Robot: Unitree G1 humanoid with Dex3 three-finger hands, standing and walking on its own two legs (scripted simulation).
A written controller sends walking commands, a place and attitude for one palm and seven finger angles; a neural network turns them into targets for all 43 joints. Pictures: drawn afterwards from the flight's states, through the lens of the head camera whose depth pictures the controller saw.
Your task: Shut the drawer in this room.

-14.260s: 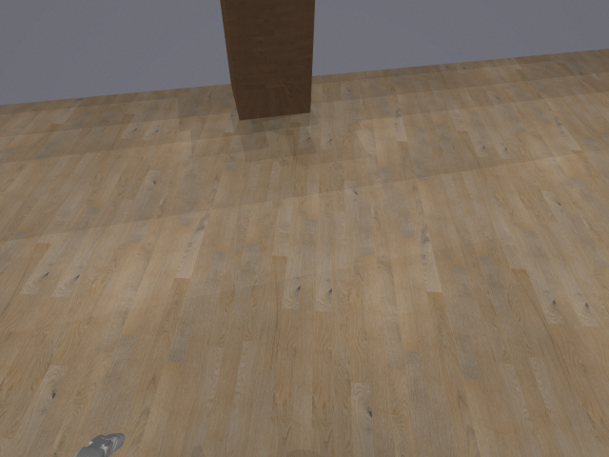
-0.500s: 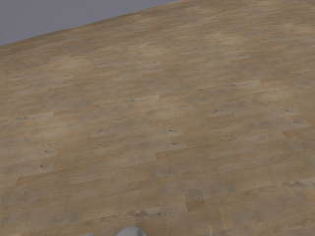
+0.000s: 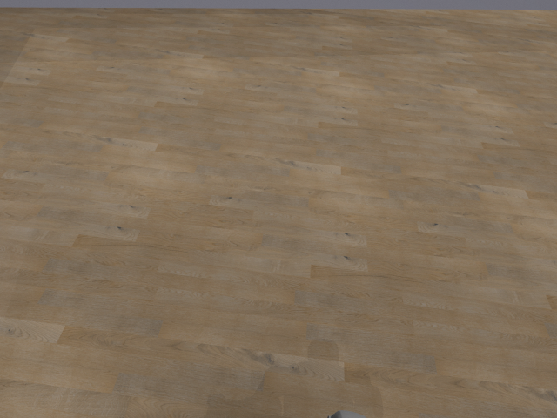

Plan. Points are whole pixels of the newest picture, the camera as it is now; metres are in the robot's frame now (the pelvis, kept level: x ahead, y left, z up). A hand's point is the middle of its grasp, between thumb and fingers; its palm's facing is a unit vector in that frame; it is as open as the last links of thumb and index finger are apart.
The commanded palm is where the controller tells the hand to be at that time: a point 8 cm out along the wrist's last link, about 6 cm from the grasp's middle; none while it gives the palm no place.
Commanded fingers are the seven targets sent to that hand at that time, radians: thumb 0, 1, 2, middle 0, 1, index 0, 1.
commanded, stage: turn or walk to find it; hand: left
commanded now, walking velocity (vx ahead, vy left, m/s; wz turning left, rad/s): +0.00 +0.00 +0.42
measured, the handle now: out of the picture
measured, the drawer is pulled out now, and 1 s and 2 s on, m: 0.26 0.26 0.26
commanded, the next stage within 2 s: none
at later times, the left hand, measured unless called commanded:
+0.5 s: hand out of the picture +0.03 +0.13 -0.14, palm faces +0.23 -0.93 -0.27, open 7.4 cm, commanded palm none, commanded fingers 0.00 0.90 0.90 -0.20 -0.30 -0.20 -0.30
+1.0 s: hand out of the picture -0.13 +0.19 -0.18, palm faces +0.48 -0.85 -0.22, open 7.4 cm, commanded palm none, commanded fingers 0.00 0.90 0.90 -0.20 -0.30 -0.20 -0.30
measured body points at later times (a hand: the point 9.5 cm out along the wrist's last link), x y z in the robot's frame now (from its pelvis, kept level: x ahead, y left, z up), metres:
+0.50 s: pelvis -0.02 -0.07 +0.00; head +0.00 -0.10 +0.45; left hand +0.01 +0.18 -0.12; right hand +0.04 -0.32 -0.17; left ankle -0.09 +0.09 -0.64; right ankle +0.00 -0.15 -0.74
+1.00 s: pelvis -0.06 -0.01 +0.00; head -0.05 +0.03 +0.45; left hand -0.15 +0.24 -0.16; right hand +0.14 -0.19 -0.13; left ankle -0.11 +0.06 -0.74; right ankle -0.02 -0.16 -0.66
